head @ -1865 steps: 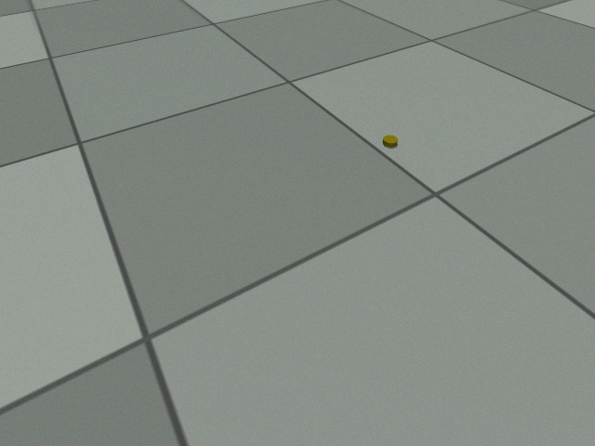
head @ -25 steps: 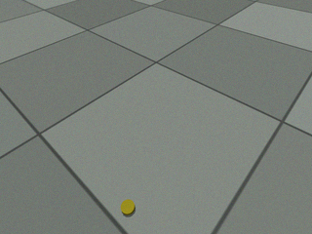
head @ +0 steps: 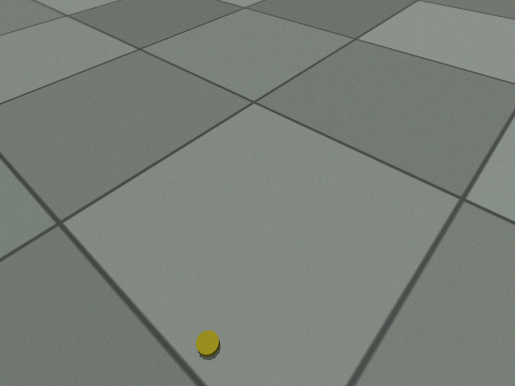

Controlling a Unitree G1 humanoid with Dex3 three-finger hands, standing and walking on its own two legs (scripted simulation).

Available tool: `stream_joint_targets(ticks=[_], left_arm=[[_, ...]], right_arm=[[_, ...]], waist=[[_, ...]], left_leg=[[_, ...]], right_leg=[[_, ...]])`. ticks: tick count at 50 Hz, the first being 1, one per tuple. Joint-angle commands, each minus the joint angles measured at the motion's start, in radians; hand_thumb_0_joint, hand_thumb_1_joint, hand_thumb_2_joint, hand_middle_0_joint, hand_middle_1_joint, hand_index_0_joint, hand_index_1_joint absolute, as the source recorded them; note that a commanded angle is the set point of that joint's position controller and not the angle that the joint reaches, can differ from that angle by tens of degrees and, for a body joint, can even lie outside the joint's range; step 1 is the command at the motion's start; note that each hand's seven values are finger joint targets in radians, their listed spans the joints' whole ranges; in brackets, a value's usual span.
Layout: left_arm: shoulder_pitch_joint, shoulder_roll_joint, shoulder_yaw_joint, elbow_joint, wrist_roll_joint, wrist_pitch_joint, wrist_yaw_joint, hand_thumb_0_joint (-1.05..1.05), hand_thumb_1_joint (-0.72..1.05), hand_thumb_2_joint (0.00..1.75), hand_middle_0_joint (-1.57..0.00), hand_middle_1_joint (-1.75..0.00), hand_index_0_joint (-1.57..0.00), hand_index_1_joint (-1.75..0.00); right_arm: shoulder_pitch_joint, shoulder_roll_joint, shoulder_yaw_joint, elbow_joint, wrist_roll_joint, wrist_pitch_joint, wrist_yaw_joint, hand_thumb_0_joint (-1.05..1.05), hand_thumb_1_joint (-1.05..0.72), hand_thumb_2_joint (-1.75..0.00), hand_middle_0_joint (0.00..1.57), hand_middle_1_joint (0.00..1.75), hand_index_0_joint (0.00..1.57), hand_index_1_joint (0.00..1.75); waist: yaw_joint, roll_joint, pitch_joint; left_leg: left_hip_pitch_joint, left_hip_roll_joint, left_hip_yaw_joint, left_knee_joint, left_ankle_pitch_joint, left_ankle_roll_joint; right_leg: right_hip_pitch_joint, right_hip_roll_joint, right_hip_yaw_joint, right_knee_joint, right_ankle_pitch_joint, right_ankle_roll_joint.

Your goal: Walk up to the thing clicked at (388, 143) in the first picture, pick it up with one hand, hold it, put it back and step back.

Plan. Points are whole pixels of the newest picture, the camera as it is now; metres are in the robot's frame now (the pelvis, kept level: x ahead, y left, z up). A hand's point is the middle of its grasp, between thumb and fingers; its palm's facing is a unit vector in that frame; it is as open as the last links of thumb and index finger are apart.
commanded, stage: stand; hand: left
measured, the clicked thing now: (207, 343) +0.45 +0.23 -0.77
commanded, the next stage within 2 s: walk up in 0.02 s
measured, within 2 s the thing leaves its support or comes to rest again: neither
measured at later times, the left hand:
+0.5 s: hand out of the picture +0.06 +0.30 -0.18, palm faces -0.06 -0.93 -0.35, open 7.4 cm
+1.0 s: hand out of the picture -0.06 +0.29 -0.15, palm faces -0.06 -0.90 -0.42, open 7.4 cm
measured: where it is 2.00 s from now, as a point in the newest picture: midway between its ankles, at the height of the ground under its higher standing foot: outside the picture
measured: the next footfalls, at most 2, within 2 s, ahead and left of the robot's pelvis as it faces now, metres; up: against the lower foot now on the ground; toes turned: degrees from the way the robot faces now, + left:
right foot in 0.70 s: -0.12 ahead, -0.08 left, +0.00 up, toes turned -2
left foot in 1.06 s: -0.19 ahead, +0.15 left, +0.00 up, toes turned -3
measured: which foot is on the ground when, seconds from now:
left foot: down 0.00-0.76, up 0.78-1.00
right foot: down 0.00-0.32, up 0.34-0.68, down 0.70-1.00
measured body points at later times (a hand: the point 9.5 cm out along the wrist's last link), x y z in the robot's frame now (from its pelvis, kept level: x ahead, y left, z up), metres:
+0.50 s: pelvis -0.08 +0.05 -0.01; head +0.01 +0.08 +0.42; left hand +0.06 +0.35 -0.16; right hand -0.04 -0.27 -0.13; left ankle -0.07 +0.15 -0.75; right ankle -0.10 -0.09 -0.67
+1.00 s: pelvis -0.19 +0.03 -0.02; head -0.13 +0.01 +0.43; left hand -0.05 +0.33 -0.12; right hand -0.10 -0.29 -0.14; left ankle -0.23 +0.18 -0.70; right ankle -0.16 -0.07 -0.75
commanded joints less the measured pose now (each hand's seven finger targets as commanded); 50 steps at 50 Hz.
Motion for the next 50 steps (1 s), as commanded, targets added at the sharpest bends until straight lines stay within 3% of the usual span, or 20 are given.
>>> stream_joint_targets(ticks=[1,5,8,10,12,14,15,16,18,20,22,24,30,35,36,37,38,39,43,50], left_arm=[[-0.045,0.281,0.088,-0.071,-0.014,0.001,0.023,0.00,0.90,0.90,-0.20,-0.30,-0.20,-0.30],[-0.033,0.296,0.105,-0.122,-0.016,0.016,0.033,0.00,0.90,0.90,-0.20,-0.30,-0.20,-0.30],[-0.112,0.308,0.111,-0.196,0.012,0.027,0.038,0.00,0.90,0.90,-0.20,-0.30,-0.20,-0.30],[-0.134,0.302,0.108,-0.229,0.021,0.035,0.038,0.00,0.90,0.90,-0.20,-0.30,-0.20,-0.30],[-0.147,0.288,0.101,-0.253,0.027,0.041,0.042,0.00,0.90,0.90,-0.20,-0.30,-0.20,-0.30],[-0.139,0.262,0.092,-0.275,0.014,0.053,0.044,0.00,0.90,0.90,-0.20,-0.30,-0.20,-0.30],[-0.129,0.220,0.085,-0.287,0.002,0.061,0.045,0.00,0.90,0.90,-0.20,-0.30,-0.20,-0.30],[-0.119,0.184,0.080,-0.300,-0.003,0.066,0.052,0.00,0.90,0.90,-0.20,-0.30,-0.20,-0.30],[-0.027,0.190,0.084,-0.287,0.006,0.079,0.065,0.00,0.90,0.90,-0.20,-0.30,-0.20,-0.30],[-0.059,0.226,0.097,-0.281,0.011,0.076,0.068,0.00,0.90,0.90,-0.20,-0.30,-0.20,-0.30],[0.019,0.225,0.098,-0.276,0.000,0.075,0.061,0.00,0.90,0.90,-0.20,-0.30,-0.20,-0.30],[0.027,0.227,0.108,-0.290,0.010,0.071,0.055,0.00,0.90,0.90,-0.20,-0.30,-0.20,-0.30],[0.016,0.201,0.107,-0.349,0.014,0.047,0.048,0.00,0.90,0.90,-0.20,-0.30,-0.20,-0.30],[0.145,0.194,0.118,-0.292,0.028,0.034,0.044,0.00,0.90,0.90,-0.20,-0.30,-0.20,-0.30],[0.147,0.235,0.127,-0.297,0.034,0.028,0.045,0.00,0.90,0.90,-0.20,-0.30,-0.20,-0.30],[0.124,0.300,0.145,-0.313,0.037,0.028,0.042,0.00,0.90,0.90,-0.20,-0.30,-0.20,-0.30],[0.076,0.369,0.153,-0.344,0.031,0.032,0.039,0.00,0.90,0.90,-0.20,-0.30,-0.20,-0.30],[0.055,0.363,0.152,-0.368,0.037,0.027,0.039,0.00,0.90,0.90,-0.20,-0.30,-0.20,-0.30],[-0.012,0.244,0.135,-0.403,0.035,0.033,0.047,0.00,0.90,0.90,-0.20,-0.30,-0.20,-0.30],[0.110,0.229,0.139,-0.442,0.038,0.068,0.047,0.00,0.90,0.90,-0.20,-0.30,-0.20,-0.30]], right_arm=[[-0.069,-0.263,-0.052,-0.061,0.011,-0.004,-0.014,0.00,-0.90,-0.90,0.20,0.30,0.20,0.30],[-0.009,-0.219,-0.056,-0.099,0.028,0.015,-0.019,0.00,-0.90,-0.90,0.20,0.30,0.20,0.30],[0.048,-0.213,-0.072,-0.124,0.016,0.042,-0.015,0.00,-0.90,-0.90,0.20,0.30,0.20,0.30],[0.080,-0.214,-0.082,-0.139,0.013,0.052,-0.008,0.00,-0.90,-0.90,0.20,0.30,0.20,0.30],[0.104,-0.210,-0.086,-0.151,0.017,0.048,-0.008,0.00,-0.90,-0.90,0.20,0.30,0.20,0.30],[0.116,-0.225,-0.094,-0.160,0.002,0.032,-0.017,0.00,-0.90,-0.90,0.20,0.30,0.20,0.30],[0.085,-0.275,-0.107,-0.165,-0.015,0.028,-0.021,0.00,-0.90,-0.90,0.20,0.30,0.20,0.30],[0.072,-0.322,-0.122,-0.182,-0.030,0.025,-0.023,0.00,-0.90,-0.90,0.20,0.30,0.20,0.30],[0.036,-0.356,-0.127,-0.230,-0.030,0.023,-0.027,0.00,-0.90,-0.90,0.20,0.30,0.20,0.30],[-0.020,-0.329,-0.127,-0.254,-0.029,0.020,-0.037,0.00,-0.90,-0.90,0.20,0.30,0.20,0.30],[-0.067,-0.279,-0.114,-0.283,-0.033,0.014,-0.047,0.00,-0.90,-0.90,0.20,0.30,0.20,0.30],[-0.008,-0.259,-0.116,-0.287,-0.019,0.013,-0.051,0.00,-0.90,-0.90,0.20,0.30,0.20,0.30],[0.066,-0.260,-0.122,-0.301,-0.008,0.021,-0.055,0.00,-0.90,-0.90,0.20,0.30,0.20,0.30],[-0.013,-0.272,-0.117,-0.331,0.010,0.041,-0.043,0.00,-0.90,-0.90,0.20,0.30,0.20,0.30],[-0.024,-0.248,-0.106,-0.338,0.015,0.041,-0.040,0.00,-0.90,-0.90,0.20,0.30,0.20,0.30],[-0.041,-0.216,-0.096,-0.357,0.024,0.040,-0.037,0.00,-0.90,-0.90,0.20,0.30,0.20,0.30],[-0.071,-0.199,-0.099,-0.358,0.024,0.047,-0.050,0.00,-0.90,-0.90,0.20,0.30,0.20,0.30],[-0.051,-0.222,-0.109,-0.351,0.021,0.052,-0.055,0.00,-0.90,-0.90,0.20,0.30,0.20,0.30],[0.038,-0.212,-0.091,-0.307,0.027,0.041,-0.049,0.00,-0.90,-0.90,0.20,0.30,0.20,0.30],[0.054,-0.188,-0.084,-0.351,0.002,0.004,-0.062,0.00,-0.90,-0.90,0.20,0.30,0.20,0.30]], waist=[[0.018,-0.003,0.041],[0.003,-0.094,-0.119],[-0.009,-0.211,-0.146],[-0.021,-0.209,-0.128],[-0.033,-0.216,-0.138],[-0.049,-0.107,-0.137],[-0.033,0.097,-0.124],[-0.027,0.225,-0.094],[-0.014,0.174,-0.116],[-0.010,0.172,-0.096],[0.040,0.159,-0.086],[0.017,0.129,-0.105],[-0.040,0.130,-0.142],[0.021,0.123,-0.167],[0.023,0.048,-0.171],[0.021,-0.118,-0.137],[0.063,-0.314,-0.075],[0.050,-0.264,-0.020],[-0.002,-0.130,-0.039],[0.060,-0.229,-0.148]], left_leg=[[-0.102,0.048,-0.046,0.056,0.251,0.078],[-0.068,-0.017,0.026,0.277,0.228,0.079],[-0.111,-0.084,0.032,0.535,-0.312,0.090],[-0.098,-0.064,0.005,0.583,-0.358,0.106],[-0.121,-0.044,0.014,0.454,-0.268,0.103],[-0.107,-0.003,0.004,0.151,0.081,0.102],[-0.086,0.097,-0.153,0.064,0.319,0.127],[0.024,0.191,-0.301,0.036,0.543,0.164],[-0.016,0.305,-0.336,0.069,0.661,0.266],[-0.064,0.287,-0.303,0.066,0.533,0.293],[0.012,0.196,-0.171,0.138,0.581,0.258],[0.100,0.196,-0.182,0.170,0.600,0.263],[0.198,0.206,-0.152,0.219,0.562,0.278],[-0.006,0.175,-0.107,0.312,0.370,0.208],[-0.109,0.134,-0.082,0.342,0.246,0.168],[-0.265,0.002,-0.031,0.461,0.043,0.109],[-0.292,-0.140,0.018,0.693,-0.420,0.074],[-0.272,-0.109,-0.086,0.834,-0.496,0.063],[-0.326,-0.175,-0.102,0.882,-0.337,0.053],[-0.322,-0.083,0.032,0.327,-0.278,0.031]], right_leg=[[-0.015,-0.116,0.124,0.010,0.317,-0.022],[0.018,-0.205,0.173,0.027,0.492,-0.122],[-0.069,-0.332,0.277,0.009,0.430,-0.236],[-0.162,-0.325,0.244,0.028,0.332,-0.239],[-0.115,-0.279,0.205,0.110,0.357,-0.192],[-0.091,-0.179,0.147,0.255,0.274,-0.104],[-0.157,-0.047,0.093,0.421,0.128,-0.060],[-0.346,0.101,0.099,0.540,-0.326,-0.035],[-0.340,0.120,0.197,0.716,-0.477,-0.023],[-0.326,0.103,0.239,0.826,-0.415,-0.020],[-0.385,0.106,0.232,0.855,-0.332,-0.013],[-0.381,0.102,0.209,0.818,-0.325,0.011],[-0.299,0.048,0.126,0.459,-0.312,0.035],[-0.016,0.031,0.045,0.056,-0.006,-0.010],[0.052,-0.030,0.145,0.071,0.152,-0.037],[0.060,-0.168,0.344,0.066,0.279,-0.122],[-0.094,-0.359,0.556,-0.012,0.388,-0.297],[-0.188,-0.389,0.588,-0.020,0.410,-0.323],[-0.081,-0.187,0.256,0.084,0.456,-0.197],[0.219,-0.170,0.237,0.228,0.517,-0.189]])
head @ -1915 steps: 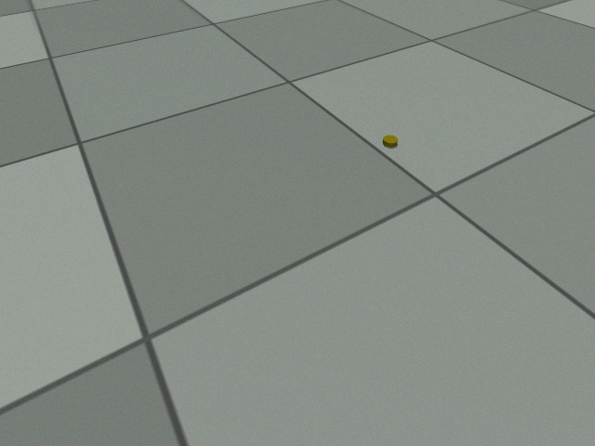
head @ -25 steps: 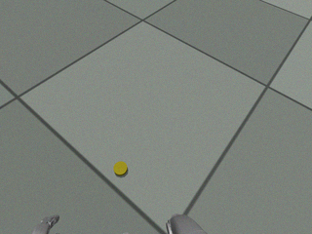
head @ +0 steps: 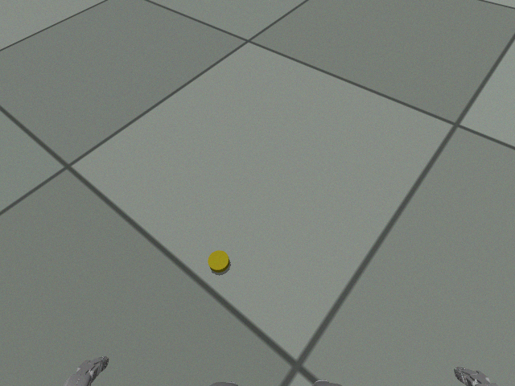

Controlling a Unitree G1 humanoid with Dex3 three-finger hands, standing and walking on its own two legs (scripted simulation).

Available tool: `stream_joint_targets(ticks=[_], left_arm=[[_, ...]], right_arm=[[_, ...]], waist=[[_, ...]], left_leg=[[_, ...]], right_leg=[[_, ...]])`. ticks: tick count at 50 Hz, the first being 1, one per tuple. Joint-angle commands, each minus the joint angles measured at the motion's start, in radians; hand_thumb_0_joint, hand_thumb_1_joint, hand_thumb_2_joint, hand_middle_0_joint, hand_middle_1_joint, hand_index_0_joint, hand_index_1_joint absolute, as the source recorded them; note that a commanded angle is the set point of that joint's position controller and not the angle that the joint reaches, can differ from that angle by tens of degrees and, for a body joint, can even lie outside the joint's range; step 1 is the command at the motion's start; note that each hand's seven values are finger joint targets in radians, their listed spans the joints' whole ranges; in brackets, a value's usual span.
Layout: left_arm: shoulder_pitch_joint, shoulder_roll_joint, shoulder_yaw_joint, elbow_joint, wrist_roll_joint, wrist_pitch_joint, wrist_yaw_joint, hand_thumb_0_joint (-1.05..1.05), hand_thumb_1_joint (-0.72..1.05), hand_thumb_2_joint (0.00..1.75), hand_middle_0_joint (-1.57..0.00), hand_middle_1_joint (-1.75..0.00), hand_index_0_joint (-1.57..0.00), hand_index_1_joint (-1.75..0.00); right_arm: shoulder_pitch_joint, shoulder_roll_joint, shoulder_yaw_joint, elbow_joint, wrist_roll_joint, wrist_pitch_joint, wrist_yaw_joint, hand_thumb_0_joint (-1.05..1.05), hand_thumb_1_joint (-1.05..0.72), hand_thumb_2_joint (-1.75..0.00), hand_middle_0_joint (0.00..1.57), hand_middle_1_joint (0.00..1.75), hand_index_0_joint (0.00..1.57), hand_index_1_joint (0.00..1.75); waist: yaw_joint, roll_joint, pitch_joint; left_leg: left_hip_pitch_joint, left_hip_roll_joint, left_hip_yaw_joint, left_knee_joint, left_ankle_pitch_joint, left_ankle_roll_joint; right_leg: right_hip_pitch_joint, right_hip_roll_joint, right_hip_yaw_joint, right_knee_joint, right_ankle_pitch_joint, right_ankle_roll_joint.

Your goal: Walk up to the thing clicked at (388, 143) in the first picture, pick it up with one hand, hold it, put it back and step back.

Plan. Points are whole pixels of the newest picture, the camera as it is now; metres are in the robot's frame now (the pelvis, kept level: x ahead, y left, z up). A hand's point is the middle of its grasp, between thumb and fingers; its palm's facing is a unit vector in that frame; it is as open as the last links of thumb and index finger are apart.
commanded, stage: walk up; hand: left
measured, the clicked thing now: (218, 261) +0.63 +0.23 -0.75
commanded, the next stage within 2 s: stand in 1.68 s
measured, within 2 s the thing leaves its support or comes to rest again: neither
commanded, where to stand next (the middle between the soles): +0.23 +0.00 m, yaw -1 degrees
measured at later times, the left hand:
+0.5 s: hand out of the picture -0.09 +0.23 -0.15, palm faces -0.03 -0.92 -0.40, open 7.4 cm
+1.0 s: hand out of the picture -0.05 +0.23 -0.14, palm faces +0.02 -0.92 -0.38, open 7.4 cm
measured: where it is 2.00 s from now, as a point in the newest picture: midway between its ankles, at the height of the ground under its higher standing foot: outside the picture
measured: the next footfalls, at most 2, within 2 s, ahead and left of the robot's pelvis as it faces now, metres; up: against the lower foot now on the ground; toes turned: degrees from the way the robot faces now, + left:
left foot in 0.06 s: +0.00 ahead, +0.12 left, +0.00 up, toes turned +0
right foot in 0.40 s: -0.07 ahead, -0.16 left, +0.00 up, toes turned +0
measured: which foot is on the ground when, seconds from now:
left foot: up 0.00-0.04, down 0.06-0.44, up 0.46-0.70, down 0.72-1.00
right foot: down 0.00-0.10, up 0.12-0.38, down 0.40-1.00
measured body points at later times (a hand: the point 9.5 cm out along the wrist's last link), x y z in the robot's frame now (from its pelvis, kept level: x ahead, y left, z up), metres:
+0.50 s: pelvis -0.13 -0.04 +0.00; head -0.11 -0.06 +0.44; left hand -0.09 +0.27 -0.12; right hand -0.02 -0.36 -0.12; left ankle -0.06 +0.11 -0.71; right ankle -0.17 -0.16 -0.73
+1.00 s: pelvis -0.14 -0.04 +0.00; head -0.12 -0.04 +0.45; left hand -0.06 +0.28 -0.12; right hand -0.05 -0.34 -0.12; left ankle -0.11 +0.10 -0.73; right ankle -0.11 -0.16 -0.73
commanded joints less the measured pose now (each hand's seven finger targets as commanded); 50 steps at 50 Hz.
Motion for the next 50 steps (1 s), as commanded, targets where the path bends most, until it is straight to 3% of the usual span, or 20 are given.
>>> stream_joint_targets(ticks=[1,3,4,5,6,7,10,17,19,20,22,23,27,32,36,38,39,40,48,50], left_arm=[[0.046,0.229,0.074,-0.088,-0.002,0.008,0.013,0.00,0.90,0.90,-0.20,-0.30,-0.20,-0.30],[0.016,0.234,0.064,-0.098,-0.015,0.021,0.004,0.00,0.90,0.90,-0.20,-0.30,-0.20,-0.30],[0.040,0.196,0.053,-0.104,-0.017,0.023,0.000,0.00,0.90,0.90,-0.20,-0.30,-0.20,-0.30],[0.030,0.169,0.049,-0.104,-0.023,0.020,0.000,0.00,0.90,0.90,-0.20,-0.30,-0.20,-0.30],[-0.047,0.225,0.073,-0.108,-0.010,0.020,0.016,0.00,0.90,0.90,-0.20,-0.30,-0.20,-0.30],[-0.040,0.251,0.078,-0.094,-0.004,0.022,0.016,0.00,0.90,0.90,-0.20,-0.30,-0.20,-0.30],[0.091,0.228,0.085,-0.032,-0.024,0.021,-0.002,0.00,0.90,0.90,-0.20,-0.30,-0.20,-0.30],[0.090,0.209,0.052,0.018,-0.024,-0.054,-0.020,0.00,0.90,0.90,-0.20,-0.30,-0.20,-0.30],[0.193,0.195,0.061,0.097,-0.017,-0.077,-0.008,0.00,0.90,0.90,-0.20,-0.30,-0.20,-0.30],[0.220,0.221,0.070,0.130,-0.007,-0.087,-0.002,0.00,0.90,0.90,-0.20,-0.30,-0.20,-0.30],[0.144,0.333,0.090,0.088,0.016,-0.100,0.003,0.00,0.90,0.90,-0.20,-0.30,-0.20,-0.30],[0.071,0.409,0.096,0.057,0.024,-0.092,0.006,0.00,0.90,0.90,-0.20,-0.30,-0.20,-0.30],[0.028,0.255,0.067,0.077,-0.003,-0.111,0.009,0.00,0.90,0.90,-0.20,-0.30,-0.20,-0.30],[0.132,0.273,0.073,0.091,-0.007,-0.112,0.008,0.00,0.90,0.90,-0.20,-0.30,-0.20,-0.30],[0.068,0.254,0.050,0.063,-0.023,-0.094,0.006,0.00,0.90,0.90,-0.20,-0.30,-0.20,-0.30],[0.069,0.165,0.022,0.044,-0.041,-0.091,0.005,0.00,0.90,0.90,-0.20,-0.30,-0.20,-0.30],[0.048,0.192,0.035,0.058,-0.040,-0.078,0.010,0.00,0.90,0.90,-0.20,-0.30,-0.20,-0.30],[0.038,0.233,0.041,0.069,-0.036,-0.078,0.008,0.00,0.90,0.90,-0.20,-0.30,-0.20,-0.30],[0.141,0.191,0.037,0.171,-0.020,-0.106,0.002,0.00,0.90,0.90,-0.20,-0.30,-0.20,-0.30],[0.154,0.251,0.054,0.177,-0.001,-0.117,0.013,0.00,0.90,0.90,-0.20,-0.30,-0.20,-0.30]], right_arm=[[0.073,-0.137,-0.047,-0.067,-0.020,-0.040,-0.013,0.00,-0.90,-0.90,0.20,0.30,0.20,0.30],[0.121,-0.156,-0.062,-0.044,-0.033,-0.042,-0.008,0.00,-0.90,-0.90,0.20,0.30,0.20,0.30],[0.096,-0.211,-0.079,-0.059,-0.048,-0.043,-0.006,0.00,-0.90,-0.90,0.20,0.30,0.20,0.30],[0.052,-0.301,-0.095,-0.074,-0.053,-0.038,0.002,0.00,-0.90,-0.90,0.20,0.30,0.20,0.30],[0.041,-0.364,-0.109,-0.095,-0.046,-0.037,0.006,0.00,-0.90,-0.90,0.20,0.30,0.20,0.30],[-0.013,-0.335,-0.107,-0.098,-0.046,-0.044,-0.002,0.00,-0.90,-0.90,0.20,0.30,0.20,0.30],[-0.095,-0.207,-0.068,-0.127,-0.049,-0.048,-0.004,0.00,-0.90,-0.90,0.20,0.30,0.20,0.30],[0.003,-0.211,-0.076,-0.102,-0.046,-0.036,0.028,0.00,-0.90,-0.90,0.20,0.30,0.20,0.30],[0.003,-0.230,-0.080,-0.095,-0.047,-0.012,0.038,0.00,-0.90,-0.90,0.20,0.30,0.20,0.30],[0.014,-0.193,-0.068,-0.092,-0.038,-0.007,0.038,0.00,-0.90,-0.90,0.20,0.30,0.20,0.30],[0.013,-0.082,-0.031,-0.122,-0.024,-0.012,0.040,0.00,-0.90,-0.90,0.20,0.30,0.20,0.30],[-0.055,-0.174,-0.063,-0.107,-0.023,-0.011,0.027,0.00,-0.90,-0.90,0.20,0.30,0.20,0.30],[0.020,-0.139,-0.049,-0.037,-0.008,-0.034,0.041,0.00,-0.90,-0.90,0.20,0.30,0.20,0.30],[-0.013,-0.132,-0.048,-0.042,-0.028,-0.047,0.052,0.00,-0.90,-0.90,0.20,0.30,0.20,0.30],[0.093,-0.131,-0.065,0.012,-0.028,-0.066,0.051,0.00,-0.90,-0.90,0.20,0.30,0.20,0.30],[0.138,-0.225,-0.093,0.019,-0.042,-0.078,0.041,0.00,-0.90,-0.90,0.20,0.30,0.20,0.30],[0.124,-0.261,-0.097,0.009,-0.037,-0.078,0.043,0.00,-0.90,-0.90,0.20,0.30,0.20,0.30],[0.115,-0.276,-0.102,0.018,-0.031,-0.074,0.045,0.00,-0.90,-0.90,0.20,0.30,0.20,0.30],[-0.042,-0.146,-0.049,-0.017,-0.016,-0.047,0.053,0.00,-0.90,-0.90,0.20,0.30,0.20,0.30],[-0.029,-0.085,-0.027,-0.020,-0.004,-0.043,0.049,0.00,-0.90,-0.90,0.20,0.30,0.20,0.30]], waist=[[0.021,-0.224,-0.265],[-0.008,-0.179,-0.259],[0.005,-0.047,-0.264],[0.003,0.184,-0.234],[-0.064,0.236,-0.208],[-0.035,0.196,-0.155],[0.054,0.111,-0.133],[-0.050,0.236,-0.218],[-0.002,0.210,-0.219],[0.009,0.110,-0.192],[0.008,-0.177,-0.111],[0.047,-0.182,-0.035],[-0.016,-0.143,-0.038],[0.048,-0.213,-0.080],[-0.018,-0.149,-0.173],[-0.034,0.124,-0.251],[-0.034,0.130,-0.218],[-0.036,0.130,-0.165],[0.037,0.135,-0.146],[0.044,-0.018,-0.160]], left_leg=[[-0.035,0.025,0.088,-0.389,0.126,0.006],[0.144,0.040,0.089,-0.585,0.387,0.028],[0.245,0.180,-0.110,-0.589,0.451,0.080],[0.274,0.382,-0.362,-0.621,0.558,0.193],[0.057,0.523,-0.461,-0.635,0.571,0.330],[-0.013,0.522,-0.446,-0.639,0.521,0.347],[0.057,0.300,-0.103,-0.564,0.615,0.225],[0.255,0.243,-0.070,-0.518,0.109,0.228],[0.161,0.227,-0.029,-0.415,0.158,0.202],[0.059,0.178,0.006,-0.310,0.160,0.155],[-0.249,0.016,0.002,-0.131,-0.048,0.032],[-0.091,0.058,-0.094,-0.030,-0.063,0.020],[-0.124,0.027,-0.063,-0.076,0.101,0.020],[-0.093,0.052,0.031,-0.257,0.076,0.019],[0.191,0.024,0.083,-0.569,0.308,0.051],[0.382,0.276,-0.292,-0.619,0.442,0.160],[0.281,0.372,-0.412,-0.643,0.257,0.266],[0.190,0.387,-0.419,-0.667,0.101,0.307],[-0.021,0.177,-0.078,-0.508,0.141,0.116],[-0.122,0.096,-0.039,-0.351,0.106,0.058]], right_leg=[[0.386,-0.187,0.177,0.020,0.572,-0.145],[0.207,-0.164,0.179,0.064,0.387,-0.085],[0.037,-0.097,0.161,0.123,0.182,-0.041],[-0.165,0.080,0.064,0.294,-0.229,0.005],[-0.062,0.078,0.131,0.506,-0.424,0.022],[-0.043,0.047,0.185,0.619,-0.375,0.022],[-0.106,0.105,0.177,0.699,-0.232,0.024],[0.038,0.005,0.003,0.003,-0.285,0.066],[0.213,0.023,-0.058,-0.296,-0.140,0.041],[0.284,0.034,-0.012,-0.336,-0.076,0.027],[0.217,-0.273,0.510,-0.391,-0.342,-0.079],[-0.087,-0.402,0.613,-0.424,-0.436,-0.204],[0.152,-0.207,0.215,-0.281,0.106,-0.100],[0.283,-0.235,0.189,-0.231,0.271,-0.114],[0.212,-0.199,0.096,-0.060,0.371,-0.069],[-0.021,-0.014,-0.038,0.232,0.094,0.015],[-0.051,-0.001,-0.011,0.278,-0.340,0.009],[-0.026,-0.035,0.027,0.271,-0.401,-0.001],[0.284,0.007,-0.069,-0.183,0.032,0.021],[0.347,-0.137,0.184,-0.293,-0.073,-0.024]])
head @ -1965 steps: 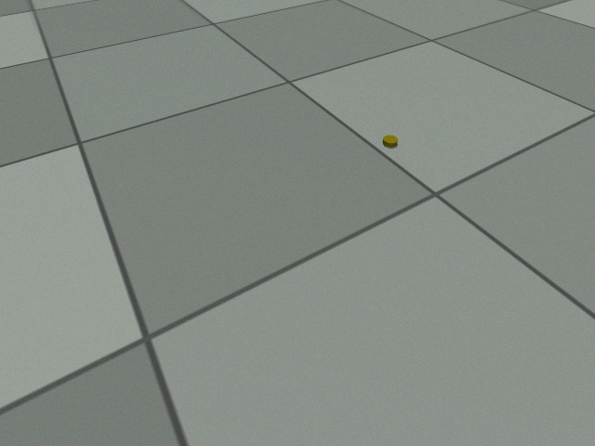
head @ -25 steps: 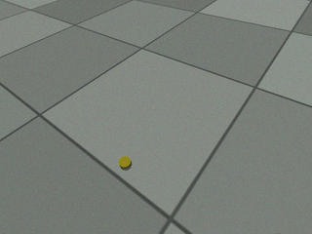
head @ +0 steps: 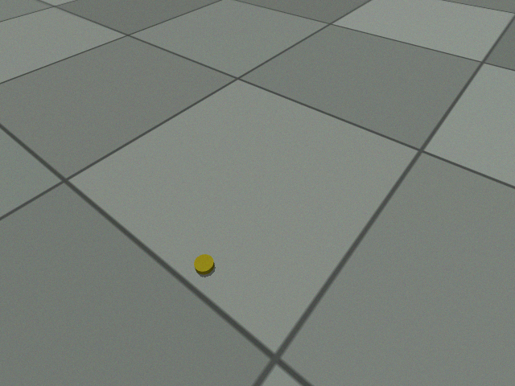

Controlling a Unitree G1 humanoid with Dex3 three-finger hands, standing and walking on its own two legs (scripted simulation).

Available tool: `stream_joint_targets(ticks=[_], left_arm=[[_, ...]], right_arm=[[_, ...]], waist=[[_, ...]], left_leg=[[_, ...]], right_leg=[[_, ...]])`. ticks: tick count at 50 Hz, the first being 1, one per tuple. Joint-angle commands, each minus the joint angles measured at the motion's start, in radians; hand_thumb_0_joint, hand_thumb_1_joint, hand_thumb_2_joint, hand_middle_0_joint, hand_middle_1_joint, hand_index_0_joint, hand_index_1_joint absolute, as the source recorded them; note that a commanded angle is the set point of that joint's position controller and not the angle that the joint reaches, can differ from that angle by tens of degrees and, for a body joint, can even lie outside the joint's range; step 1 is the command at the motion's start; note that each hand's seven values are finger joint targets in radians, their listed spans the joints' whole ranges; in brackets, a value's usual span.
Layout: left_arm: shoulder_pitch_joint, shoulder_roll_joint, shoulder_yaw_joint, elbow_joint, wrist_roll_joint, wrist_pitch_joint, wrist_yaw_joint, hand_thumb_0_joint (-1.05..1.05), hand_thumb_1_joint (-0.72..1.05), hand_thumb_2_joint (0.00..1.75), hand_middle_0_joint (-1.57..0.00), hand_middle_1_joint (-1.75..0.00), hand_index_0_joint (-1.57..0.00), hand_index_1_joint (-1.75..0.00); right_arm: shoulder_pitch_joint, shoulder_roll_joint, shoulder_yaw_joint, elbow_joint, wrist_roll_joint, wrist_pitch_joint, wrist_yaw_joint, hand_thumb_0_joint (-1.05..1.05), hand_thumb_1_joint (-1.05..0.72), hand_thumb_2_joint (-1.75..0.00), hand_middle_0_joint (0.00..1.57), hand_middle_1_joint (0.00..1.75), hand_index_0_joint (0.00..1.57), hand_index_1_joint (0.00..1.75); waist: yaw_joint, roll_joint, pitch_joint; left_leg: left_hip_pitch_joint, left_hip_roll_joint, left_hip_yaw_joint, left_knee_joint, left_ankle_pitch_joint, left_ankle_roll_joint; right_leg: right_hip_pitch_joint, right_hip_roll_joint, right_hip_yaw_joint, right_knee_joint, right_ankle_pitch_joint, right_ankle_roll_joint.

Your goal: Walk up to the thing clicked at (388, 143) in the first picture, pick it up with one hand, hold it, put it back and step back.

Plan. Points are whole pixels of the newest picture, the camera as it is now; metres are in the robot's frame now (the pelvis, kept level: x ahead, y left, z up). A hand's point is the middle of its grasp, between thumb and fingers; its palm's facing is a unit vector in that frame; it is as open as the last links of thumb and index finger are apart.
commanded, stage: walk up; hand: left
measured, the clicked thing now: (204, 264) +0.77 +0.26 -0.75
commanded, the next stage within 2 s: stand in 0.68 s
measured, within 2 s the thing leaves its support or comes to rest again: neither
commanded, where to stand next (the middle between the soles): +0.37 +0.03 m, yaw -2 degrees
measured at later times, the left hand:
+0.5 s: hand out of the picture +0.13 +0.28 -0.14, palm faces +0.06 -0.94 -0.35, open 7.4 cm
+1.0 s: hand out of the picture +0.07 +0.26 -0.14, palm faces +0.01 -0.94 -0.33, open 7.4 cm
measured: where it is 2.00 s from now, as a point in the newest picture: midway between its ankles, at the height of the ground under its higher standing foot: outside the picture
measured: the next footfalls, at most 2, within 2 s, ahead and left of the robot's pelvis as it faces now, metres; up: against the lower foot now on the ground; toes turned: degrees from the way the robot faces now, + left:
left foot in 1.98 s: +0.18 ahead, +0.18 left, +0.00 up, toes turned +6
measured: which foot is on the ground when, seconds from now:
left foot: down 0.00-1.00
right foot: down 0.00-1.00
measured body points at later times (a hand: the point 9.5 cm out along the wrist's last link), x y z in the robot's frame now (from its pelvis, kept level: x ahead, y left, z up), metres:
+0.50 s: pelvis +0.03 +0.02 +0.01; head +0.04 +0.03 +0.46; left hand +0.12 +0.33 -0.12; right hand +0.14 -0.27 -0.11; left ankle +0.02 +0.14 -0.73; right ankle +0.02 -0.12 -0.73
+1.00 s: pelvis +0.01 +0.01 +0.02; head +0.02 +0.01 +0.47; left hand +0.07 +0.31 -0.12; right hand +0.12 -0.28 -0.11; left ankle +0.02 +0.14 -0.73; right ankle +0.02 -0.12 -0.73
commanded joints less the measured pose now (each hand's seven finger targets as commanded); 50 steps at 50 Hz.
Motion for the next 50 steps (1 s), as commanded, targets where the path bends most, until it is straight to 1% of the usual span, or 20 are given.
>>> stream_joint_targets(ticks=[1,2,3,4,5,7,8,9,10,11,12,15,17,25,33,34,40,42,45,50], left_arm=[[0.042,0.300,0.074,-0.031,0.029,-0.035,0.027,0.00,0.90,0.90,-0.20,-0.30,-0.20,-0.30],[-0.083,0.329,0.078,-0.068,0.032,-0.033,0.024,0.00,0.90,0.90,-0.20,-0.30,-0.20,-0.30],[-0.144,0.292,0.070,-0.091,0.028,-0.034,0.023,0.00,0.90,0.90,-0.20,-0.30,-0.20,-0.30],[-0.144,0.249,0.059,-0.085,0.023,-0.036,0.023,0.00,0.90,0.90,-0.20,-0.30,-0.20,-0.30],[-0.118,0.228,0.052,-0.072,0.020,-0.040,0.023,0.00,0.90,0.90,-0.20,-0.30,-0.20,-0.30],[-0.114,0.231,0.049,-0.050,0.015,-0.038,0.019,0.00,0.90,0.90,-0.20,-0.30,-0.20,-0.30],[-0.112,0.226,0.046,-0.046,0.008,-0.033,0.016,0.00,0.90,0.90,-0.20,-0.30,-0.20,-0.30],[-0.099,0.215,0.042,-0.040,0.001,-0.029,0.016,0.00,0.90,0.90,-0.20,-0.30,-0.20,-0.30],[-0.089,0.195,0.038,-0.041,-0.006,-0.026,0.016,0.00,0.90,0.90,-0.20,-0.30,-0.20,-0.30],[-0.073,0.177,0.034,-0.033,-0.012,-0.022,0.017,0.00,0.90,0.90,-0.20,-0.30,-0.20,-0.30],[-0.079,0.184,0.035,-0.020,-0.014,-0.020,0.016,0.00,0.90,0.90,-0.20,-0.30,-0.20,-0.30],[-0.112,0.204,0.035,-0.003,-0.007,-0.022,0.019,0.00,0.90,0.90,-0.20,-0.30,-0.20,-0.30],[-0.101,0.200,0.030,0.006,-0.011,-0.022,0.020,0.00,0.90,0.90,-0.20,-0.30,-0.20,-0.30],[-0.138,0.194,0.020,0.042,-0.007,-0.014,0.018,0.00,0.90,0.90,-0.20,-0.30,-0.20,-0.30],[-0.161,0.193,0.017,0.068,0.000,-0.010,0.011,0.00,0.90,0.90,-0.20,-0.30,-0.20,-0.30],[-0.162,0.172,-0.002,0.084,0.002,-0.005,0.008,0.00,0.90,0.90,-0.20,-0.30,-0.20,-0.30],[-0.147,0.183,-0.008,0.096,-0.001,-0.008,0.007,0.00,0.90,0.90,-0.20,-0.30,-0.20,-0.30],[-0.148,0.187,-0.010,0.102,-0.001,-0.005,0.007,0.00,0.90,0.90,-0.20,-0.30,-0.20,-0.30],[-0.148,0.188,-0.015,0.114,0.002,0.000,0.004,0.00,0.90,0.90,-0.20,-0.30,-0.20,-0.30],[-0.134,0.190,-0.018,0.126,0.005,-0.002,0.001,0.00,0.90,0.90,-0.20,-0.30,-0.20,-0.30]], right_arm=[[-0.072,-0.135,-0.023,-0.085,0.022,-0.014,-0.020,0.00,-0.90,-0.90,0.20,0.30,0.20,0.30],[-0.023,-0.188,-0.044,-0.054,0.012,-0.009,-0.025,0.00,-0.90,-0.90,0.20,0.30,0.20,0.30],[0.020,-0.207,-0.048,-0.029,0.014,-0.012,-0.022,0.00,-0.90,-0.90,0.20,0.30,0.20,0.30],[0.014,-0.195,-0.042,-0.020,0.020,-0.020,-0.019,0.00,-0.90,-0.90,0.20,0.30,0.20,0.30],[-0.003,-0.182,-0.034,-0.017,0.023,-0.027,-0.019,0.00,-0.90,-0.90,0.20,0.30,0.20,0.30],[0.012,-0.165,-0.029,-0.006,0.014,-0.036,-0.020,0.00,-0.90,-0.90,0.20,0.30,0.20,0.30],[0.016,-0.171,-0.031,-0.002,0.008,-0.040,-0.020,0.00,-0.90,-0.90,0.20,0.30,0.20,0.30],[0.015,-0.182,-0.036,0.003,0.007,-0.043,-0.023,0.00,-0.90,-0.90,0.20,0.30,0.20,0.30],[0.008,-0.208,-0.043,0.000,0.000,-0.046,-0.026,0.00,-0.90,-0.90,0.20,0.30,0.20,0.30],[-0.035,-0.223,-0.043,-0.006,0.003,-0.050,-0.026,0.00,-0.90,-0.90,0.20,0.30,0.20,0.30],[-0.087,-0.234,-0.040,-0.007,0.012,-0.048,-0.023,0.00,-0.90,-0.90,0.20,0.30,0.20,0.30],[-0.079,-0.211,-0.031,0.013,0.015,-0.043,-0.025,0.00,-0.90,-0.90,0.20,0.30,0.20,0.30],[-0.094,-0.209,-0.026,0.027,0.014,-0.042,-0.028,0.00,-0.90,-0.90,0.20,0.30,0.20,0.30],[-0.146,-0.203,-0.020,0.051,0.014,-0.037,-0.028,0.00,-0.90,-0.90,0.20,0.30,0.20,0.30],[-0.184,-0.191,-0.018,0.064,0.012,-0.035,-0.022,0.00,-0.90,-0.90,0.20,0.30,0.20,0.30],[-0.173,-0.198,-0.010,0.068,0.014,-0.045,-0.025,0.00,-0.90,-0.90,0.20,0.30,0.20,0.30],[-0.168,-0.205,-0.010,0.086,0.018,-0.057,-0.029,0.00,-0.90,-0.90,0.20,0.30,0.20,0.30],[-0.166,-0.202,-0.007,0.089,0.019,-0.056,-0.029,0.00,-0.90,-0.90,0.20,0.30,0.20,0.30],[-0.177,-0.205,-0.003,0.100,0.020,-0.050,-0.028,0.00,-0.90,-0.90,0.20,0.30,0.20,0.30],[-0.169,-0.201,0.000,0.109,0.019,-0.046,-0.024,0.00,-0.90,-0.90,0.20,0.30,0.20,0.30]], waist=[[0.061,-0.113,-0.054],[0.024,-0.110,0.000],[-0.008,-0.077,0.023],[-0.010,-0.062,0.011],[0.001,-0.082,-0.012],[-0.004,-0.129,-0.053],[-0.009,-0.122,-0.075],[0.000,-0.105,-0.112],[0.009,-0.067,-0.149],[0.034,-0.035,-0.166],[0.046,-0.018,-0.145],[0.020,0.008,-0.159],[0.029,0.044,-0.152],[0.028,0.043,-0.133],[0.029,0.036,-0.092],[0.019,0.011,-0.104],[0.017,0.016,-0.178],[0.016,0.019,-0.166],[0.019,0.021,-0.109],[0.019,0.000,-0.079]], left_leg=[[-0.210,-0.066,-0.083,0.128,-0.218,0.030],[-0.113,-0.017,-0.086,0.240,-0.268,0.012],[-0.049,0.019,-0.091,0.210,-0.220,0.015],[-0.064,0.003,-0.080,0.127,-0.216,0.023],[-0.070,-0.009,-0.075,0.072,-0.159,0.033],[0.010,-0.002,-0.028,-0.078,-0.026,0.032],[0.071,0.004,-0.032,-0.157,0.100,0.038],[0.128,0.031,-0.072,-0.170,0.255,0.052],[0.150,0.087,-0.128,-0.158,0.403,0.076],[0.120,0.127,-0.168,-0.156,0.405,0.096],[0.062,0.116,-0.155,-0.140,0.327,0.103],[0.050,0.079,-0.089,-0.142,0.356,0.066],[0.058,0.084,-0.098,-0.154,0.369,0.068],[0.059,0.096,-0.105,-0.211,0.345,0.066],[0.042,0.086,-0.114,-0.265,0.197,0.052],[0.083,0.100,-0.119,-0.287,0.294,0.049],[0.193,0.107,-0.093,-0.261,0.473,0.041],[0.181,0.104,-0.088,-0.277,0.434,0.038],[0.143,0.099,-0.096,-0.317,0.258,0.034],[0.116,0.090,-0.098,-0.335,0.154,0.032]], right_leg=[[0.090,-0.306,0.465,-0.357,-0.246,-0.132],[-0.091,-0.398,0.521,-0.371,-0.324,-0.215],[-0.135,-0.372,0.465,-0.333,-0.257,-0.219],[-0.070,-0.315,0.355,-0.285,-0.094,-0.188],[-0.008,-0.277,0.285,-0.247,0.058,-0.153],[0.017,-0.233,0.200,-0.189,0.190,-0.109],[0.015,-0.208,0.160,-0.145,0.290,-0.082],[0.024,-0.175,0.125,-0.091,0.366,-0.051],[0.031,-0.131,0.083,-0.044,0.355,-0.021],[0.062,-0.091,0.052,-0.058,0.271,-0.003],[0.087,-0.083,0.050,-0.108,0.147,0.000],[0.168,-0.128,0.082,-0.112,0.266,-0.026],[0.162,-0.126,0.068,-0.114,0.282,-0.026],[0.185,-0.113,0.044,-0.157,0.251,-0.013],[0.176,-0.118,0.050,-0.216,0.162,-0.006],[0.173,-0.127,0.062,-0.226,0.228,-0.002],[0.206,-0.136,0.057,-0.241,0.355,0.005],[0.207,-0.135,0.056,-0.249,0.328,0.005],[0.167,-0.130,0.065,-0.282,0.185,0.006],[0.139,-0.131,0.073,-0.306,0.108,0.002]])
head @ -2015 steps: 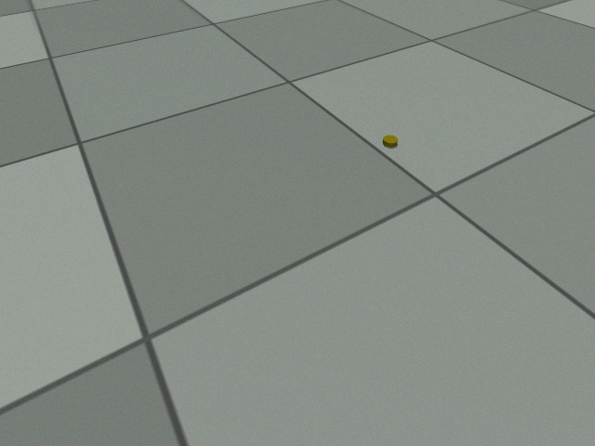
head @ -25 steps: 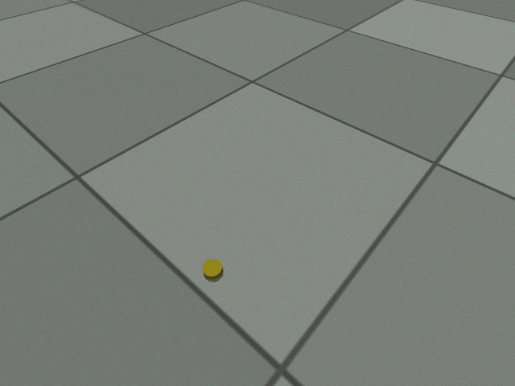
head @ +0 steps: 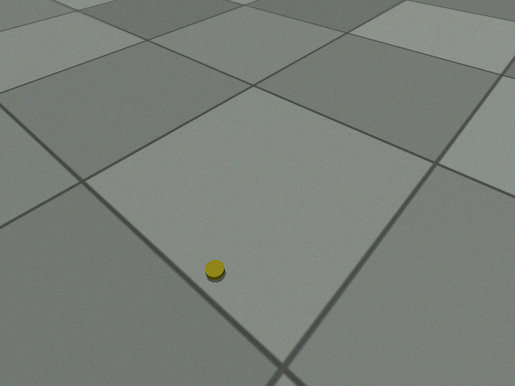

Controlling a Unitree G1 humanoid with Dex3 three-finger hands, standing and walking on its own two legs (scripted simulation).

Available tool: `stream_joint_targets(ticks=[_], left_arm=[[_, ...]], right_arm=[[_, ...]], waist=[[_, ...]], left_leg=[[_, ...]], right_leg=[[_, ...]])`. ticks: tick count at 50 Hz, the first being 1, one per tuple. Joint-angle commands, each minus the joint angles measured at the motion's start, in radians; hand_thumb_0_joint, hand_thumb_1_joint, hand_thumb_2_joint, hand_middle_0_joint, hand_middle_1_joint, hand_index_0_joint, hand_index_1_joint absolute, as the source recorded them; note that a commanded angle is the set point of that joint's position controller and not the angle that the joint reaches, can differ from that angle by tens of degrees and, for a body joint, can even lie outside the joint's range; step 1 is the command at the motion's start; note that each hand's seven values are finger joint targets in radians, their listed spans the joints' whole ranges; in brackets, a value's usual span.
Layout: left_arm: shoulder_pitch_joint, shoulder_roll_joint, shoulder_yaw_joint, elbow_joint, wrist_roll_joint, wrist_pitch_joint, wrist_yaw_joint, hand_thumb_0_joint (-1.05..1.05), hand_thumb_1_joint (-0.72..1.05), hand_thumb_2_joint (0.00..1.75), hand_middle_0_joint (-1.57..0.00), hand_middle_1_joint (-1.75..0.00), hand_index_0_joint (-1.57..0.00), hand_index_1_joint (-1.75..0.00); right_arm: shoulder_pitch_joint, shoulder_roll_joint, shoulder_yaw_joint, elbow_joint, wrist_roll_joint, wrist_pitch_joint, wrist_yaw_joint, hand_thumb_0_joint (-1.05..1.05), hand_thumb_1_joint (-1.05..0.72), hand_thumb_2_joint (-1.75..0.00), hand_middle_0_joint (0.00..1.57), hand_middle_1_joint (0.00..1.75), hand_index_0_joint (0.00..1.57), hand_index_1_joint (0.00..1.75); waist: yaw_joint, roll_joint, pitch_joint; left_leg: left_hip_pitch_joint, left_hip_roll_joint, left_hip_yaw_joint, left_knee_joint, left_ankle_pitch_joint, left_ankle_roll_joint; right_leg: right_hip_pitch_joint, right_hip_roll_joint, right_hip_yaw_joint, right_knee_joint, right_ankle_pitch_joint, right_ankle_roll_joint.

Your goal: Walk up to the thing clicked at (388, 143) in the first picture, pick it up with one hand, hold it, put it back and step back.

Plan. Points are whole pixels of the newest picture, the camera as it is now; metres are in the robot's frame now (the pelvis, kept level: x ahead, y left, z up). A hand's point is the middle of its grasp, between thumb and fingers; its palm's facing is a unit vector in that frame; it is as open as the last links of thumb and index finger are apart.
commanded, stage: stand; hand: left
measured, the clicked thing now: (214, 269) +0.76 +0.23 -0.77
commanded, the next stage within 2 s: walk up in 0.68 s
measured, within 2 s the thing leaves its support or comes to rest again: neither
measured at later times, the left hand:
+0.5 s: hand out of the picture +0.06 +0.24 -0.16, palm faces -0.04 -0.94 -0.35, open 7.4 cm
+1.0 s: hand out of the picture +0.06 +0.32 -0.18, palm faces +0.03 -0.93 -0.35, open 7.4 cm
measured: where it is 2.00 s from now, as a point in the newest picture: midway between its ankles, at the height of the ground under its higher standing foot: (272, 379)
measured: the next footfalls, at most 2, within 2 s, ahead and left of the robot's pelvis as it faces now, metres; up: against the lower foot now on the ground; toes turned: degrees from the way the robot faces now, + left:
left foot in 0.98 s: +0.17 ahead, +0.17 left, +0.00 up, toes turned +5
right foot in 1.44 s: +0.33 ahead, -0.14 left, +0.00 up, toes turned -2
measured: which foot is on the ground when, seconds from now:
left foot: down 0.00-0.72, up 0.74-0.96, down 0.98-1.00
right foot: down 0.00-0.98, up 1.00-1.00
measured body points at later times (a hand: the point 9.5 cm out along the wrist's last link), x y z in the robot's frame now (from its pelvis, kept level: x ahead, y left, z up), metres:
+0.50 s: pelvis -0.01 -0.02 +0.00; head +0.00 -0.02 +0.45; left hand +0.06 +0.29 -0.13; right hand +0.04 -0.32 -0.14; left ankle +0.01 +0.13 -0.75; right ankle +0.01 -0.13 -0.75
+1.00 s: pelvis +0.06 +0.03 -0.02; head +0.06 +0.06 +0.43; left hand +0.06 +0.37 -0.15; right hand +0.13 -0.31 -0.12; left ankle +0.13 +0.16 -0.75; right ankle +0.01 -0.12 -0.75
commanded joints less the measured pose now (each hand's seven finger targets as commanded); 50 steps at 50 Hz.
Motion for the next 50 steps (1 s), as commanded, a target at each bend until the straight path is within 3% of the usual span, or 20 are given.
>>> stream_joint_targets(ticks=[1,10,14,18,26,30,33,34,35,36,37,38,40,42,45,46,47,48,49,50], left_arm=[[-0.047,0.224,0.039,-0.053,0.003,-0.022,0.011,0.00,0.90,0.90,-0.20,-0.30,-0.20,-0.30],[-0.031,0.229,0.039,-0.057,0.002,-0.027,0.011,0.00,0.90,0.90,-0.20,-0.30,-0.20,-0.30],[-0.031,0.237,0.040,-0.055,0.002,-0.020,0.008,0.00,0.90,0.90,-0.20,-0.30,-0.20,-0.30],[-0.038,0.238,0.039,-0.063,0.003,-0.019,0.007,0.00,0.90,0.90,-0.20,-0.30,-0.20,-0.30],[-0.033,0.240,0.040,-0.069,-0.003,-0.023,0.007,0.00,0.90,0.90,-0.20,-0.30,-0.20,-0.30],[-0.025,0.233,0.035,-0.066,-0.003,-0.020,0.006,0.00,0.90,0.90,-0.20,-0.30,-0.20,-0.30],[-0.031,0.234,0.036,-0.072,-0.002,-0.021,0.008,0.00,0.90,0.90,-0.20,-0.30,-0.20,-0.30],[0.051,0.289,0.102,-0.104,0.012,-0.027,-0.012,0.00,0.90,0.90,-0.20,-0.30,-0.20,-0.30],[0.112,0.311,0.115,-0.092,0.024,-0.026,-0.016,0.00,0.90,0.90,-0.20,-0.30,-0.20,-0.30],[0.132,0.337,0.132,-0.094,0.032,-0.027,-0.016,0.00,0.90,0.90,-0.20,-0.30,-0.20,-0.30],[0.140,0.358,0.146,-0.115,0.030,-0.032,-0.013,0.00,0.90,0.90,-0.20,-0.30,-0.20,-0.30],[0.121,0.357,0.152,-0.147,0.032,-0.039,-0.012,0.00,0.90,0.90,-0.20,-0.30,-0.20,-0.30],[0.132,0.318,0.148,-0.154,0.029,-0.045,-0.012,0.00,0.90,0.90,-0.20,-0.30,-0.20,-0.30],[0.096,0.306,0.146,-0.185,0.029,-0.046,-0.019,0.00,0.90,0.90,-0.20,-0.30,-0.20,-0.30],[0.027,0.325,0.141,-0.245,0.032,-0.041,-0.033,0.00,0.90,0.90,-0.20,-0.30,-0.20,-0.30],[-0.021,0.329,0.140,-0.266,0.031,-0.036,-0.037,0.00,0.90,0.90,-0.20,-0.30,-0.20,-0.30],[-0.046,0.307,0.136,-0.280,0.027,-0.028,-0.040,0.00,0.90,0.90,-0.20,-0.30,-0.20,-0.30],[-0.015,0.259,0.123,-0.289,0.028,-0.022,-0.041,0.00,0.90,0.90,-0.20,-0.30,-0.20,-0.30],[0.037,0.188,0.099,-0.293,0.030,-0.016,-0.042,0.00,0.90,0.90,-0.20,-0.30,-0.20,-0.30],[0.118,0.132,0.081,-0.293,0.019,-0.013,-0.038,0.00,0.90,0.90,-0.20,-0.30,-0.20,-0.30]], right_arm=[[-0.047,-0.211,-0.036,-0.058,0.001,-0.023,-0.009,0.00,-0.90,-0.90,0.20,0.30,0.20,0.30],[-0.021,-0.221,-0.032,-0.045,0.001,-0.024,-0.007,0.00,-0.90,-0.90,0.20,0.30,0.20,0.30],[0.006,-0.213,-0.025,-0.036,-0.001,-0.020,-0.006,0.00,-0.90,-0.90,0.20,0.30,0.20,0.30],[0.020,-0.222,-0.028,-0.036,-0.001,-0.019,-0.005,0.00,-0.90,-0.90,0.20,0.30,0.20,0.30],[0.026,-0.219,-0.021,-0.039,-0.002,-0.024,-0.010,0.00,-0.90,-0.90,0.20,0.30,0.20,0.30],[0.030,-0.221,-0.018,-0.034,0.001,-0.023,-0.010,0.00,-0.90,-0.90,0.20,0.30,0.20,0.30],[0.020,-0.224,-0.018,-0.038,0.000,-0.023,-0.011,0.00,-0.90,-0.90,0.20,0.30,0.20,0.30],[0.093,-0.281,-0.066,-0.080,-0.012,-0.029,0.009,0.00,-0.90,-0.90,0.20,0.30,0.20,0.30],[0.079,-0.285,-0.073,-0.091,-0.024,-0.026,0.017,0.00,-0.90,-0.90,0.20,0.30,0.20,0.30],[0.045,-0.266,-0.072,-0.111,-0.027,-0.020,0.020,0.00,-0.90,-0.90,0.20,0.30,0.20,0.30],[0.022,-0.261,-0.076,-0.137,-0.035,-0.017,0.022,0.00,-0.90,-0.90,0.20,0.30,0.20,0.30],[0.025,-0.257,-0.082,-0.149,-0.030,-0.024,0.025,0.00,-0.90,-0.90,0.20,0.30,0.20,0.30],[0.024,-0.250,-0.092,-0.161,-0.029,-0.041,0.029,0.00,-0.90,-0.90,0.20,0.30,0.20,0.30],[0.053,-0.230,-0.092,-0.173,-0.028,-0.045,0.043,0.00,-0.90,-0.90,0.20,0.30,0.20,0.30],[0.137,-0.228,-0.115,-0.184,-0.027,-0.039,0.057,0.00,-0.90,-0.90,0.20,0.30,0.20,0.30],[0.218,-0.232,-0.126,-0.168,-0.025,-0.040,0.054,0.00,-0.90,-0.90,0.20,0.30,0.20,0.30],[0.306,-0.236,-0.138,-0.141,-0.025,-0.044,0.047,0.00,-0.90,-0.90,0.20,0.30,0.20,0.30],[0.390,-0.262,-0.153,-0.110,-0.030,-0.050,0.036,0.00,-0.90,-0.90,0.20,0.30,0.20,0.30],[0.472,-0.323,-0.172,-0.096,-0.039,-0.053,0.022,0.00,-0.90,-0.90,0.20,0.30,0.20,0.30],[0.480,-0.395,-0.176,-0.126,-0.056,-0.064,0.010,0.00,-0.90,-0.90,0.20,0.30,0.20,0.30]], waist=[[-0.005,0.007,-0.058],[-0.004,0.013,-0.084],[-0.005,0.000,-0.029],[-0.011,-0.011,-0.037],[-0.008,0.000,-0.087],[-0.007,0.003,-0.064],[-0.005,0.014,-0.082],[0.009,-0.024,-0.166],[0.046,-0.038,-0.085],[0.064,-0.139,-0.031],[0.075,-0.161,0.031],[0.072,-0.116,0.084],[0.065,-0.070,0.094],[0.039,-0.101,0.040],[-0.014,-0.174,0.030],[-0.066,-0.189,0.029],[-0.111,-0.145,0.018],[-0.134,-0.021,-0.026],[-0.171,0.204,-0.046],[-0.152,0.373,-0.039]], left_leg=[[-0.026,0.110,-0.091,-0.077,0.009,0.025],[-0.031,0.115,-0.090,-0.056,0.048,0.026],[-0.072,0.106,-0.091,-0.075,-0.070,0.021],[-0.068,0.105,-0.088,-0.059,-0.071,0.024],[-0.050,0.117,-0.084,-0.048,0.063,0.020],[-0.041,0.116,-0.085,-0.053,0.031,0.018],[-0.038,0.119,-0.079,-0.043,0.060,0.018],[-0.101,0.056,-0.059,0.055,-0.397,0.079],[-0.302,0.034,-0.039,0.117,-0.546,0.071],[-0.417,-0.003,0.046,0.307,-0.445,0.047],[-0.494,0.030,0.032,0.462,-0.353,0.034],[-0.536,0.071,-0.006,0.483,-0.294,0.029],[-0.544,0.101,-0.024,0.442,-0.266,0.031],[-0.443,0.094,0.015,0.401,-0.258,0.026],[-0.166,0.078,0.059,0.316,-0.169,0.020],[-0.040,0.087,0.068,0.264,-0.076,0.020],[0.066,0.056,0.101,0.200,-0.014,0.012],[0.205,0.024,0.106,0.198,-0.023,0.004],[0.286,0.097,-0.039,0.116,-0.232,0.033],[0.218,0.304,-0.464,-0.080,-0.604,0.095]], right_leg=[[-0.004,-0.104,0.097,-0.079,-0.011,-0.026],[0.018,-0.110,0.108,-0.076,0.046,-0.029],[-0.034,-0.101,0.116,-0.097,-0.104,-0.029],[-0.048,-0.107,0.132,-0.106,-0.145,-0.035],[0.012,-0.105,0.117,-0.064,0.051,-0.035],[-0.023,-0.101,0.117,-0.077,0.000,-0.036],[-0.004,-0.104,0.117,-0.071,0.050,-0.035],[0.096,-0.052,0.112,-0.035,-0.415,-0.082],[0.140,-0.102,0.204,-0.067,-0.624,-0.119],[0.154,-0.219,0.340,-0.185,-0.718,-0.165],[0.101,-0.339,0.455,-0.259,-0.749,-0.222],[0.106,-0.373,0.462,-0.254,-0.610,-0.266],[0.142,-0.319,0.364,-0.217,-0.351,-0.263],[0.131,-0.240,0.247,-0.191,-0.280,-0.226],[-0.154,-0.200,0.166,-0.167,-0.382,-0.187],[-0.260,-0.192,0.137,-0.114,-0.416,-0.172],[-0.325,-0.150,0.085,-0.005,-0.426,-0.159],[-0.401,-0.100,0.042,0.162,-0.438,-0.138],[-0.519,-0.018,-0.002,0.458,-0.466,-0.112],[-0.637,0.118,0.066,0.739,-0.458,-0.086]])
